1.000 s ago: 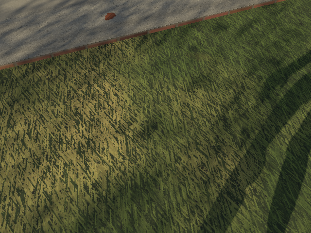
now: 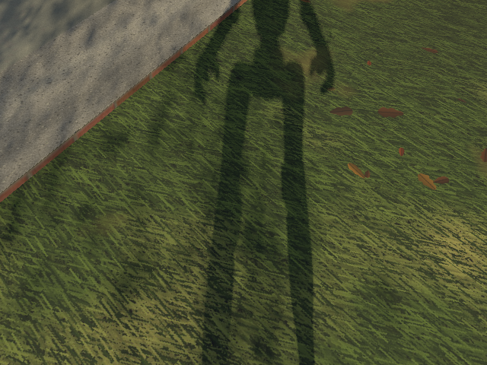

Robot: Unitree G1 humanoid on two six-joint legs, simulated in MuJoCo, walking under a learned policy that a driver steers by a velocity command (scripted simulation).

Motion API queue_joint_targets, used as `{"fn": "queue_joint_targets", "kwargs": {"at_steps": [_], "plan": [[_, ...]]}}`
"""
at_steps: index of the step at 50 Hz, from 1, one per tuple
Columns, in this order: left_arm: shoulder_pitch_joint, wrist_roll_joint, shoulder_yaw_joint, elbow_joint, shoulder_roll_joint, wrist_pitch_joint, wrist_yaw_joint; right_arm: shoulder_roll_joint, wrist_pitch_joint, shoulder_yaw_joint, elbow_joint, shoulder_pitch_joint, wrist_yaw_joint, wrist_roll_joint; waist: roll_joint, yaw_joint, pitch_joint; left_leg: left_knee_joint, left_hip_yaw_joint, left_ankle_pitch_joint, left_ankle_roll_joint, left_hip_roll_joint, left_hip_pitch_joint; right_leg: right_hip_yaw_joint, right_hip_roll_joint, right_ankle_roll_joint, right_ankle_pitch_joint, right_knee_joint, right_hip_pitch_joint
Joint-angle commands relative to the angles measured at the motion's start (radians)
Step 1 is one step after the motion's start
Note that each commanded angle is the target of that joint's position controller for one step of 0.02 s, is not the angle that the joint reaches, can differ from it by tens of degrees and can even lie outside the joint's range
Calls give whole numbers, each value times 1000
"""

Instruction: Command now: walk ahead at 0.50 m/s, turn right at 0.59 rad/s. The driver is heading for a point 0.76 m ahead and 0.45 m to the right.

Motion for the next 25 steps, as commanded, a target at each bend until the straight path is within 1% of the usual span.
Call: {"fn": "queue_joint_targets", "kwargs": {"at_steps": [1,3,5,8,10,12,13,14,15,16,17,18,19,20,21,22,23,24,25], "plan": [[-33,2,15,-94,43,-2,-4,-125,-20,-34,-32,-6,-3,5,155,-2,2,-256,-226,118,158,279,127,42,-82,14,69,-49,-182],[-69,7,10,-106,32,-2,-8,-150,-19,-42,-12,5,-5,3,130,-7,4,-267,-164,197,168,289,155,39,-89,27,139,-133,-211],[-105,5,5,-110,23,-8,-18,-163,-13,-45,1,2,-8,4,121,-17,6,-268,-85,246,153,273,176,19,-88,26,244,-247,-198],[-209,5,-5,-131,5,-19,-38,-186,-2,-49,25,30,-13,11,110,-58,32,-268,7,269,129,261,196,-39,-71,12,357,-415,-151],[-262,2,-7,-152,2,-21,-50,-204,8,-54,43,59,-14,20,108,-74,50,-261,37,286,119,276,241,-68,-60,-4,351,-486,-139],[-289,1,-3,-171,14,-20,-60,-222,20,-60,57,73,-14,31,115,-68,59,-225,64,383,105,297,300,-94,-44,-31,289,-533,-125],[-281,4,4,-176,28,-18,-63,-235,26,-63,58,69,-16,35,126,-51,46,-179,84,526,95,300,322,-117,-19,-51,239,-550,-86],[-251,8,15,-175,48,-15,-63,-253,32,-69,58,67,-19,41,146,-25,16,-106,103,709,85,300,341,-147,16,-73,183,-554,-23],[-174,10,32,-161,78,-10,-61,-267,40,-73,57,62,-23,45,158,26,-35,19,123,864,74,293,341,-172,56,-100,142,-565,87],[-15,7,60,-120,122,-6,-53,-260,46,-69,52,47,-27,49,139,117,-115,216,154,885,47,265,267,-180,96,-138,202,-629,311],[162,3,93,-76,194,5,-33,-219,41,-51,36,59,-32,27,59,192,-206,511,152,605,5,227,23,-26,22,-191,221,-640,631],[120,-7,103,-84,310,-4,-26,-71,17,-2,-30,150,-17,-15,-220,54,-290,867,74,-363,-54,23,-427,556,-246,-376,61,-725,935],[159,0,79,-115,231,-20,-30,-151,-20,-10,-39,53,-3,18,-114,137,-418,974,-152,-403,-44,9,-531,774,-304,-412,-77,-866,978],[126,8,62,-97,177,-35,-33,-194,-38,-22,-70,-43,5,54,-67,146,-266,954,-154,-300,-27,54,-607,627,-275,-360,-8,-890,882],[69,5,53,-97,153,-42,-32,-181,-47,-15,-71,-55,0,43,4,100,-174,863,-149,-212,-19,96,-570,507,-231,-325,90,-889,730],[1,8,44,-107,126,-42,-29,-182,-48,-19,-60,-54,-6,15,35,56,-117,778,-147,-166,-28,123,-503,419,-193,-300,203,-896,592],[-41,21,34,-122,103,-43,-25,-190,-38,-25,-55,-36,-6,4,18,20,-95,735,-154,-134,-35,141,-430,363,-165,-293,295,-917,496],[-60,25,33,-126,102,-44,-22,-186,-26,-26,-53,-23,-5,1,6,0,-86,703,-150,-120,-48,142,-391,345,-155,-297,342,-937,437],[-63,22,33,-120,105,-47,-17,-171,-16,-23,-51,-17,-4,-3,9,-9,-78,666,-138,-113,-63,140,-373,319,-148,-303,393,-948,393]]}}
